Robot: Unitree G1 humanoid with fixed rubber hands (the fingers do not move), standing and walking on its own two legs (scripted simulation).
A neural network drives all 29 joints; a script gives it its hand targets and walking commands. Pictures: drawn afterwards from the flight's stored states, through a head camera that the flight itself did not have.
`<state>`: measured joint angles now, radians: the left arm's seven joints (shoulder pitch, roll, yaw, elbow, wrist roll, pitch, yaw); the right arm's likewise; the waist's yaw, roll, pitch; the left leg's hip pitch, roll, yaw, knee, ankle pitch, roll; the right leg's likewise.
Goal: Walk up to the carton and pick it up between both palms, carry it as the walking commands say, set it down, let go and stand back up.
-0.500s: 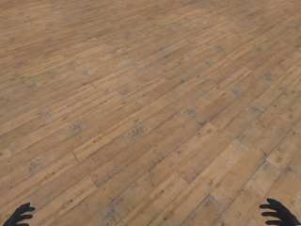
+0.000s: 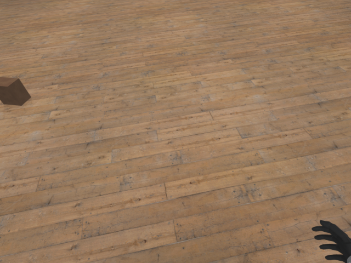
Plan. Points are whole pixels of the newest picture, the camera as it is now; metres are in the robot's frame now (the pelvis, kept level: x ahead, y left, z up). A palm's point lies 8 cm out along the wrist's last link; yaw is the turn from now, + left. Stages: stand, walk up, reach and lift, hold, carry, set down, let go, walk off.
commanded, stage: walk up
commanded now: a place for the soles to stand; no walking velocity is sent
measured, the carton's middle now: (11, 91) +1.81 +1.69 -0.65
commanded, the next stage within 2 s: none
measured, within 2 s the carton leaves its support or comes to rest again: neither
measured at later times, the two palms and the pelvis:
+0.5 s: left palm out of the picture +0.14 +0.48 -0.07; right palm (215, 134) +0.53 -0.10 -0.04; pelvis +0.23 +0.13 +0.01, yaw +20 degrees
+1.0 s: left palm out of the picture +0.33 +0.58 -0.03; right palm (161, 87) +0.84 +0.09 -0.06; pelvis +0.51 +0.25 +0.02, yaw +36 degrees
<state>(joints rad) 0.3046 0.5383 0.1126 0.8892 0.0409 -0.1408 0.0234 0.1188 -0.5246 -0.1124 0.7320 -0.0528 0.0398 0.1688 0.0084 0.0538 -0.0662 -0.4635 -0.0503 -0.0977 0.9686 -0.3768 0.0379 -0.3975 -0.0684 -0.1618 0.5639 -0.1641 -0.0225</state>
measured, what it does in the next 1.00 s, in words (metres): walks ahead, turning left: left foot, then right foot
